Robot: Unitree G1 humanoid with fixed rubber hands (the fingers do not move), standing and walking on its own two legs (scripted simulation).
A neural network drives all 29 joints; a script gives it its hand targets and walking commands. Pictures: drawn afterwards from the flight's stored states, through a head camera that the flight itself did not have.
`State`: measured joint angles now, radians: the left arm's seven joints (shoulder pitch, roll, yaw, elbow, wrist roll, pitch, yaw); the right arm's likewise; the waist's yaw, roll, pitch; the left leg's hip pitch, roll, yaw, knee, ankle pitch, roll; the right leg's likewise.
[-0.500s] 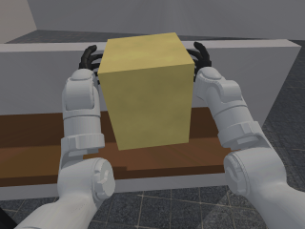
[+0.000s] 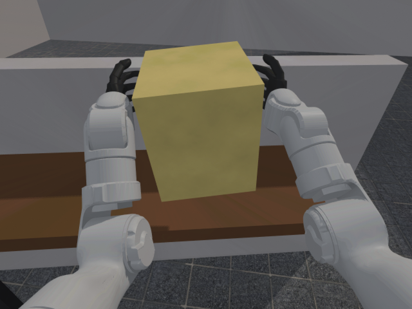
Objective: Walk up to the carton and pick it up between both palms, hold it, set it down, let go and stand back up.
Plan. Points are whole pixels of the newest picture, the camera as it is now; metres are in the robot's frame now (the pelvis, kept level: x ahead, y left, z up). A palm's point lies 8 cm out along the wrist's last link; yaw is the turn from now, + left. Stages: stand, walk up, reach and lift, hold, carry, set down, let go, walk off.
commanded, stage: hold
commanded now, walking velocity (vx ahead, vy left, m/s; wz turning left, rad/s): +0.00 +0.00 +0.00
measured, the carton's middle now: (200, 120) +0.39 +0.00 +0.23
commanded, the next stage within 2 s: none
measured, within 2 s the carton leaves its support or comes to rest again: neither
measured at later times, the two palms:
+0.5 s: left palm (121, 103) +0.37 +0.14 +0.28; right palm (276, 99) +0.37 -0.13 +0.28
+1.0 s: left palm (118, 106) +0.36 +0.15 +0.28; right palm (274, 100) +0.36 -0.13 +0.28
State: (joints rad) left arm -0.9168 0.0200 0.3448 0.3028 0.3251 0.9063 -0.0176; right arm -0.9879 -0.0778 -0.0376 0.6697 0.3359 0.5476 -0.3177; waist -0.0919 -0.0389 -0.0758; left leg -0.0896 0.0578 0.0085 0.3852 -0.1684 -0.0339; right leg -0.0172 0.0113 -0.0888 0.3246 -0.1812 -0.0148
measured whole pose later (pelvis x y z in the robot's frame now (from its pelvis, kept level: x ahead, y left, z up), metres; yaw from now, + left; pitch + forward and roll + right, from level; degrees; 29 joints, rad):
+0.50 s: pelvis +0.00 +0.00 +0.00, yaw +0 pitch -8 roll -1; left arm -0.91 0.00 0.37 0.30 0.34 0.91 -0.02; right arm -0.98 -0.08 -0.04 0.67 0.34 0.56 -0.32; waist -0.10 -0.03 -0.07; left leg -0.07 0.06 0.01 0.39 -0.18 -0.03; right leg 0.00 0.01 -0.09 0.33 -0.19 -0.02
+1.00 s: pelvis +0.00 +0.00 +0.00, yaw +0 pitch -8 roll -1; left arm -0.90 0.00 0.37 0.29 0.35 0.92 -0.03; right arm -0.99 -0.07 -0.03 0.68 0.35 0.57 -0.33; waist -0.10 -0.04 -0.07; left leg -0.07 0.06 0.00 0.39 -0.17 -0.03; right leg 0.00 0.01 -0.09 0.32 -0.18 -0.02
